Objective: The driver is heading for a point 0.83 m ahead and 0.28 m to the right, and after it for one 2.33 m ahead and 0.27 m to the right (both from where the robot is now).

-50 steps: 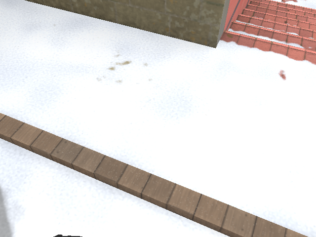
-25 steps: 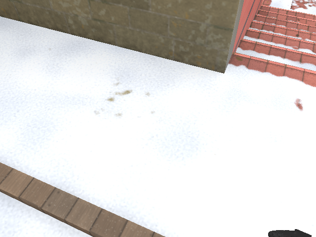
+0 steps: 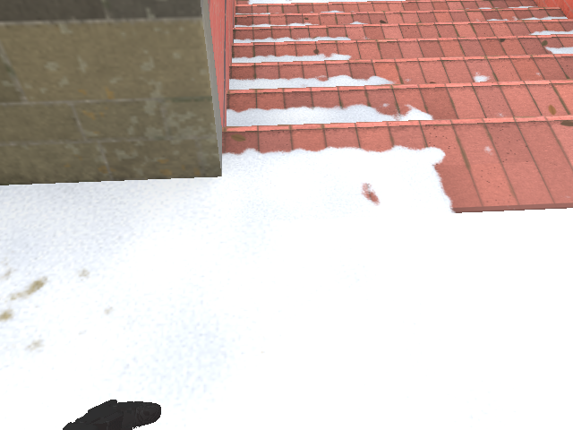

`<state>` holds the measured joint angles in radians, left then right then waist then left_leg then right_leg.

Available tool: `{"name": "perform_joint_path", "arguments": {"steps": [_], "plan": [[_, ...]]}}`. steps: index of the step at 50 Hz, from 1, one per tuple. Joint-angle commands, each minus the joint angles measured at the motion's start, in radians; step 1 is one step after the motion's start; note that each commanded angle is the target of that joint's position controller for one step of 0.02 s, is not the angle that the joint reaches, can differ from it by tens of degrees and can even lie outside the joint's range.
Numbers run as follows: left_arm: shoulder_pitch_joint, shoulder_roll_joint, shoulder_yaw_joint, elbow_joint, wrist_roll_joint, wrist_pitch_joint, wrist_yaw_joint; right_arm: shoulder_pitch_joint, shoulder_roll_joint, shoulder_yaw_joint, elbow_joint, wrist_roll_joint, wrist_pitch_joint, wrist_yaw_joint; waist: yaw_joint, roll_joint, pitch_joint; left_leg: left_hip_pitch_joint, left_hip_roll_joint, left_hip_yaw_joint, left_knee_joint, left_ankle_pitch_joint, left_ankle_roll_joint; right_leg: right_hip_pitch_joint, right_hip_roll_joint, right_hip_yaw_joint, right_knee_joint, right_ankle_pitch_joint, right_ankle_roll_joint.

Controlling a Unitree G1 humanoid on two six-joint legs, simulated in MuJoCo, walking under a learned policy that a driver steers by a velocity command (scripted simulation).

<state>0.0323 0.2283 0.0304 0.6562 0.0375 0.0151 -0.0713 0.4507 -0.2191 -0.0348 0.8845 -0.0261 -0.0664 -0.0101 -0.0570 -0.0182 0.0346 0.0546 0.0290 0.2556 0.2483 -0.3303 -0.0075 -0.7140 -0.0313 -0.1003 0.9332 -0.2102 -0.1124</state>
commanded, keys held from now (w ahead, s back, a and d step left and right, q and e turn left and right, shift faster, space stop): w+e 1.00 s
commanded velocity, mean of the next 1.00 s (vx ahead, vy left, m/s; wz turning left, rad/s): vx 0.50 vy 0.00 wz -0.60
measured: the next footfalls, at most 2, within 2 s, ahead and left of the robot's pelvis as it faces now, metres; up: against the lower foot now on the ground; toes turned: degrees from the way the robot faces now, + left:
right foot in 0.02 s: +0.18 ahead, -0.09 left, +0.06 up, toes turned -8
left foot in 0.54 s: +0.47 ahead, +0.05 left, +0.00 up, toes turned -20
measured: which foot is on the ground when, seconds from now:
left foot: down 0.00-0.08, up 0.10-0.52, down 0.54-1.00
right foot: up 0.00-0.00, down 0.02-0.52, up 0.54-0.98, down 1.00-1.00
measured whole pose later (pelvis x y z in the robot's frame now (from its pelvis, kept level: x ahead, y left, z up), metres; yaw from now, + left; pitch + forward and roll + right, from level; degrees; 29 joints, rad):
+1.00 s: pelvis +0.53 -0.12 -0.02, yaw -36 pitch +2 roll +1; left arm -0.02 0.25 0.03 0.68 0.04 -0.01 -0.07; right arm 0.44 -0.24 -0.04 0.90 -0.02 -0.05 -0.02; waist -0.07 -0.01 0.07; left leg 0.08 0.04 0.27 0.42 -0.47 -0.02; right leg -0.50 0.04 -0.10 0.58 -0.18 -0.16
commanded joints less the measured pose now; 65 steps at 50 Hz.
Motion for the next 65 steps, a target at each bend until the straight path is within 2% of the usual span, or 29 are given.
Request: {"name": "perform_joint_path", "arguments": {"steps": [1,3,4,5,6,7,9,12,18,22,24,26,27,28,29,30,31,33,38,44,47,49,50,51,52,53,55,58,65], "plan": [[0.054,0.067,0.022,-0.049,0.0,-0.017,0.011,-0.036,-0.186,-0.041,-0.062,0.004,-0.005,-0.007,0.089,0.152,-0.062,0.026,0.247,-0.005,0.159,1.126,0.101,0.192,0.073,-0.058,-0.104,-0.044,-0.066],[0.273,0.113,0.055,0.019,-0.009,-0.028,0.026,-0.006,-0.197,-0.043,-0.088,0.017,0.016,-0.003,0.166,0.065,-0.224,-0.22,0.2,0.009,0.585,1.157,0.076,0.641,0.141,-0.02,-0.193,-0.121,-0.12],[0.403,0.176,0.09,0.037,-0.016,-0.022,0.047,-0.096,-0.224,-0.049,-0.145,0.035,0.009,0.014,0.265,-0.077,-0.287,-0.477,0.108,0.046,0.947,0.74,0.011,0.87,0.022,0.218,-0.421,-0.145,-0.184],[0.386,0.25,0.109,0.038,-0.027,-0.014,0.066,-0.195,-0.169,-0.044,-0.229,0.022,-0.003,0.032,0.232,-0.221,-0.288,-0.749,-0.013,-0.067,1.217,-0.076,-0.018,0.964,-0.168,0.606,-0.569,-0.164,-0.26],[0.332,0.26,0.105,0.013,-0.009,-0.016,0.082,-0.255,-0.155,-0.037,-0.262,0.011,-0.019,0.034,0.195,-0.083,-0.22,-0.819,0.045,-0.254,1.24,-0.07,0.003,0.867,-0.202,0.693,-0.621,-0.064,-0.254],[0.283,0.227,0.096,0.025,-0.008,-0.028,0.089,-0.235,-0.144,-0.034,-0.257,0.018,-0.02,0.032,0.14,0.026,-0.129,-0.793,0.086,-0.286,1.147,-0.034,0.012,0.743,-0.207,0.652,-0.627,-0.018,-0.221],[0.209,0.173,0.078,0.043,-0.014,-0.044,0.095,-0.221,-0.143,-0.038,-0.253,-0.004,-0.003,0.031,0.049,0.067,-0.001,-0.71,0.123,-0.287,0.944,-0.062,0.01,0.545,-0.131,0.517,-0.657,-0.005,-0.157],[0.133,0.148,0.071,0.038,-0.006,-0.065,0.083,-0.235,-0.108,-0.025,-0.246,-0.002,0.033,0.036,0.014,0.003,0.009,-0.506,0.066,-0.2,0.658,0.002,-0.012,0.368,-0.011,0.32,-0.734,0.066,-0.147],[0.254,0.185,0.086,0.104,-0.027,-0.093,0.07,-0.417,-0.124,-0.023,-0.294,-0.003,0.031,0.045,0.085,-0.011,-0.016,-0.502,0.035,-0.268,0.367,0.426,-0.012,0.487,-0.026,0.373,-0.738,0.017,-0.111],[0.27,0.208,0.094,0.103,0.0,-0.093,0.081,-0.423,-0.169,-0.033,-0.295,0.008,0.027,0.045,0.086,-0.017,0.013,-0.433,0.053,-0.322,0.26,0.453,-0.002,0.54,-0.046,0.436,-0.62,-0.046,-0.071],[0.294,0.216,0.097,0.102,0.012,-0.087,0.094,-0.388,-0.182,-0.037,-0.278,0.005,0.01,0.034,0.079,-0.005,0.025,-0.418,0.066,-0.336,0.153,0.436,0.002,0.624,-0.037,0.459,-0.493,0.004,-0.054],[0.277,0.198,0.092,0.094,-0.007,-0.072,0.093,-0.162,-0.197,-0.053,-0.181,-0.01,-0.008,0.022,-0.016,0.093,-0.053,-0.144,0.041,-0.287,0.045,0.491,0.009,0.552,0.052,0.38,-0.15,0.013,-0.034],[0.246,0.145,0.081,0.084,-0.03,-0.073,0.084,-0.06,-0.21,-0.059,-0.149,-0.026,-0.015,0.02,-0.061,0.186,-0.106,0.058,0.115,-0.339,0.108,0.508,0.027,0.342,0.159,0.291,0.162,-0.278,-0.02],[0.351,0.08,0.06,0.067,-0.037,-0.069,0.089,-0.021,-0.223,-0.046,-0.168,-0.043,-0.02,0.024,0.025,0.215,-0.142,0.203,0.296,-0.488,0.299,0.753,0.014,0.114,0.15,0.269,0.368,-0.44,-0.018],[0.468,0.109,0.061,0.084,-0.035,-0.063,0.102,-0.034,-0.258,-0.06,-0.186,-0.03,-0.01,0.018,0.066,0.262,-0.205,0.216,0.417,-0.698,0.247,0.614,0.122,0.007,0.133,0.235,0.469,-0.358,0.009],[0.416,0.147,0.059,0.089,-0.013,-0.049,0.102,-0.122,-0.25,-0.069,-0.212,-0.019,-0.007,0.01,0.059,0.243,-0.166,0.092,0.457,-0.833,0.089,0.071,0.211,-0.065,0.069,0.204,0.513,-0.27,0.026],[0.279,0.196,0.07,0.09,0.005,-0.04,0.079,-0.178,-0.16,-0.042,-0.223,-0.009,-0.009,0.009,0.038,0.062,-0.019,-0.08,0.34,-0.705,-0.017,-0.118,0.158,-0.03,0.028,0.217,0.433,-0.181,0.032],[0.231,0.172,0.066,0.067,-0.005,-0.029,0.029,-0.169,-0.19,-0.041,-0.188,-0.006,-0.031,0.005,0.058,0.129,0.042,-0.2,0.312,-0.575,-0.046,0.178,0.153,0.031,-0.003,0.241,0.314,-0.052,0.07],[0.112,0.106,0.041,0.044,-0.002,-0.018,0.009,-0.083,-0.143,-0.037,-0.112,0.015,-0.044,0.008,0.041,0.117,0.0,-0.084,0.226,-0.285,-0.043,0.632,0.137,-0.002,-0.002,0.159,0.145,0.038,0.087],[-0.081,0.054,0.005,-0.028,-0.004,-0.028,-0.017,-0.027,-0.154,-0.038,-0.061,0.014,-0.023,-0.002,0.005,0.114,0.037,-0.046,0.205,-0.119,-0.059,0.615,0.106,0.1,0.008,0.018,-0.241,0.153,0.031],[-0.048,0.081,0.011,-0.026,0.005,-0.027,-0.006,-0.016,-0.189,-0.043,-0.039,0.012,-0.007,-0.014,0.042,0.124,0.003,0.02,0.231,-0.061,0.069,0.945,0.093,0.211,0.064,-0.025,-0.308,0.055,-0.025],[0.106,0.121,0.03,0.018,0.008,-0.033,0.008,-0.021,-0.219,-0.047,-0.038,0.01,0.011,-0.018,0.11,0.122,-0.091,0.011,0.235,-0.035,0.322,1.106,0.092,0.405,0.13,-0.034,-0.344,-0.011,-0.077],[0.267,0.152,0.05,0.069,0.016,-0.039,0.021,-0.034,-0.225,-0.046,-0.049,0.012,0.018,-0.017,0.183,0.083,-0.173,-0.102,0.219,-0.016,0.549,0.983,0.074,0.626,0.142,-0.001,-0.414,0.001,-0.112],[0.367,0.234,0.076,0.092,0.019,-0.039,0.04,-0.007,-0.173,-0.034,-0.082,-0.002,0.019,-0.009,0.193,-0.061,-0.268,-0.335,0.17,-0.016,0.857,0.395,0.048,0.864,-0.077,0.283,-0.442,-0.123,-0.165],[0.313,0.317,0.094,0.051,-0.012,-0.025,0.048,-0.009,-0.132,-0.029,-0.16,0.007,0.018,0.009,0.129,-0.237,-0.353,-0.707,-0.041,-0.124,1.188,-0.249,-0.008,1.065,-0.317,0.852,-0.583,-0.149,-0.313],[0.341,0.283,0.092,0.05,-0.024,-0.013,0.06,-0.133,-0.206,-0.041,-0.18,-0.003,0.012,0.011,0.186,-0.065,-0.273,-0.837,-0.002,-0.265,1.204,-0.162,-0.002,1.028,-0.294,0.792,-0.641,-0.056,-0.299],[0.261,0.203,0.071,0.081,-0.033,-0.025,0.07,-0.156,-0.173,-0.029,-0.178,0.009,-0.006,0.014,0.092,0.032,-0.058,-0.768,0.08,-0.273,1.023,-0.023,0.0,0.749,-0.217,0.549,-0.666,0.219,-0.232],[0.203,0.142,0.045,0.082,-0.036,-0.061,0.071,-0.069,-0.144,-0.022,-0.136,-0.022,0.042,0.024,0.01,0.026,-0.062,-0.591,0.11,-0.266,0.891,-0.007,-0.022,0.582,-0.12,0.381,-0.701,0.405,-0.176],[0.305,0.143,0.029,0.166,-0.03,-0.084,0.07,-0.185,-0.111,-0.018,-0.135,0.01,0.059,0.034,0.049,-0.019,-0.016,-0.619,0.069,-0.224,0.657,0.237,-0.003,0.605,-0.069,0.154,-0.711,0.848,-0.014]]}}
Over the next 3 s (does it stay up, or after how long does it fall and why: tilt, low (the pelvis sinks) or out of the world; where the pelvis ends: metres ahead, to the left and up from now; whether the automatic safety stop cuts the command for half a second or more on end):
stays up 0.73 -0.36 0.00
